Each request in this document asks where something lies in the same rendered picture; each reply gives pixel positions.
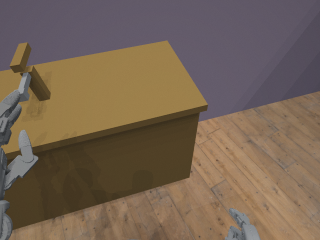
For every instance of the robot left forearm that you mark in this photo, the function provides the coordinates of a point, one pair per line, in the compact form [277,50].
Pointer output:
[6,224]

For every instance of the left robot hand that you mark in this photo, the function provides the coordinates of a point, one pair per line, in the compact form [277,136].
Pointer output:
[10,111]

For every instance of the tap lever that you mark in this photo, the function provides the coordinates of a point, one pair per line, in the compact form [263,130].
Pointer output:
[24,86]

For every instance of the right robot hand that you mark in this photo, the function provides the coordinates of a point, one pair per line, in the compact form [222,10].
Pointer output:
[248,231]

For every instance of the counter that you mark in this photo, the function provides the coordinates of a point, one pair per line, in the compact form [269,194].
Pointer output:
[103,126]

